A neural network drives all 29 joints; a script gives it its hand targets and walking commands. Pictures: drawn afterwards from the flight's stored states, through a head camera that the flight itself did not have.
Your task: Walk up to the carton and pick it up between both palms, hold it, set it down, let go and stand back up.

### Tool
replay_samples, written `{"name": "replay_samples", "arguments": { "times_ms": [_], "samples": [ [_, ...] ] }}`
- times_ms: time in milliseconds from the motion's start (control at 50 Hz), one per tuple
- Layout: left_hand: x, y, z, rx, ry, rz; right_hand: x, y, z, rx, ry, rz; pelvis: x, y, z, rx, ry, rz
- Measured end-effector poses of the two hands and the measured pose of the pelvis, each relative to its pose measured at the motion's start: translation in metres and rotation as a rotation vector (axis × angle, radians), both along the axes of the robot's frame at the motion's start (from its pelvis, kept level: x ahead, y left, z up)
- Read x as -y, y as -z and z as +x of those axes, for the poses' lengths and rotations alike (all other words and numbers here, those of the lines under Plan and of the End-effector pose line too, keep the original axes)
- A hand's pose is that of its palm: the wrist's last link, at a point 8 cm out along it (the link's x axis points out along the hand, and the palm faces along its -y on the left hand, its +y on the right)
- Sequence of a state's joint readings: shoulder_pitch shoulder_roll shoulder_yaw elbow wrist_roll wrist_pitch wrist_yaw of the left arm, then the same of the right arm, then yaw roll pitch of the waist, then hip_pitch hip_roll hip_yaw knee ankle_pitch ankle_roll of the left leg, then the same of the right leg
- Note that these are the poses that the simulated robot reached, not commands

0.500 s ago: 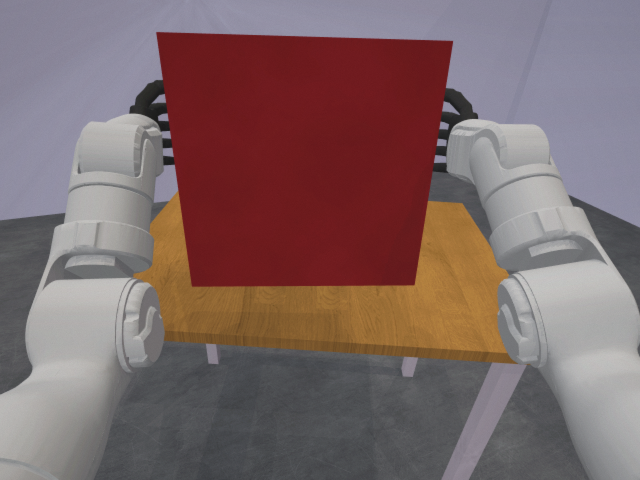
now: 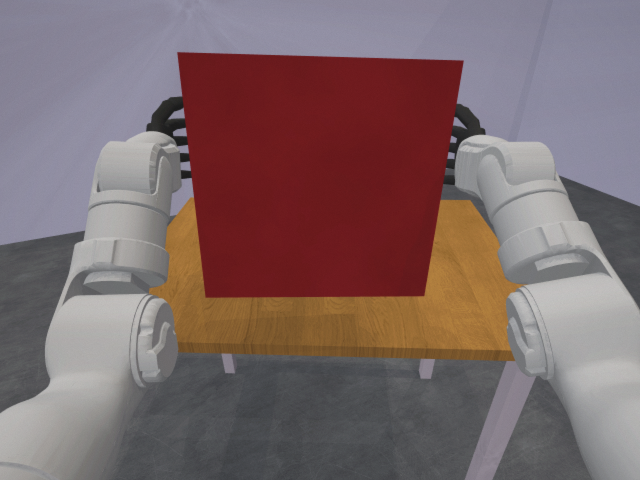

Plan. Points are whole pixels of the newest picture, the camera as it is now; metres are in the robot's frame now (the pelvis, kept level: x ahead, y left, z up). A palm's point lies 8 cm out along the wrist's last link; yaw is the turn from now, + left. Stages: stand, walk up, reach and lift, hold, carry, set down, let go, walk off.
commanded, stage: hold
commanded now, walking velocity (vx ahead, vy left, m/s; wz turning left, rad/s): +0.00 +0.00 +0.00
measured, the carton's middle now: (314, 164) +0.45 -0.01 +0.29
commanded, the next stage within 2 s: none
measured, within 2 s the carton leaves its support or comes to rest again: neither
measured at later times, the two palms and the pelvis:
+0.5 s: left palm (145, 167) +0.37 +0.20 +0.32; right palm (449, 145) +0.37 -0.16 +0.34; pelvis +0.00 -0.01 +0.00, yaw +1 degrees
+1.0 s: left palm (151, 144) +0.36 +0.18 +0.35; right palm (465, 150) +0.36 -0.18 +0.33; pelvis +0.00 +0.00 +0.00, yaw +0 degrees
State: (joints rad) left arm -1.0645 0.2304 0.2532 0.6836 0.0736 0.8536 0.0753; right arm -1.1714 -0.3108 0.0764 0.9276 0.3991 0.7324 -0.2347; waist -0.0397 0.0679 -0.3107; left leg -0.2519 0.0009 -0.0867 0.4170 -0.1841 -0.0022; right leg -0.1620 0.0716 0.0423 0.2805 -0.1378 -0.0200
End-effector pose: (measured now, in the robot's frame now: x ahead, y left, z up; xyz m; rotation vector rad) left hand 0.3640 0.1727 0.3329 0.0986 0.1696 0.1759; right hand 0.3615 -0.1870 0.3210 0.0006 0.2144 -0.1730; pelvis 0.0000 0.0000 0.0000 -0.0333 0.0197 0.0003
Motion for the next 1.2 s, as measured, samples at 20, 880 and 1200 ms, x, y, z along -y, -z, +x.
{"name": "replay_samples", "arguments": {
  "times_ms": [20, 880, 1200],
  "samples": [
    [0.0, -0.001, 0.001, -0.003, 0.002, -0.004, 0.0, 0.0, 0.0, -0.003, 0.001, -0.001, 0.0, 0.0, 0.0, 0.002, 0.0, 0.0],
    [0.004, -0.005, -0.003, 0.016, 0.001, -0.006, 0.004, -0.007, -0.002, 0.012, 0.002, -0.013, -0.004, 0.0, 0.001, 0.011, 0.017, 0.002],
    [-0.023, 0.002, 0.003, 0.006, 0.003, -0.04, -0.022, -0.022, 0.001, -0.007, -0.011, -0.058, 0.007, 0.0, -0.002, 0.008, -0.01, -0.001]
  ]
}}
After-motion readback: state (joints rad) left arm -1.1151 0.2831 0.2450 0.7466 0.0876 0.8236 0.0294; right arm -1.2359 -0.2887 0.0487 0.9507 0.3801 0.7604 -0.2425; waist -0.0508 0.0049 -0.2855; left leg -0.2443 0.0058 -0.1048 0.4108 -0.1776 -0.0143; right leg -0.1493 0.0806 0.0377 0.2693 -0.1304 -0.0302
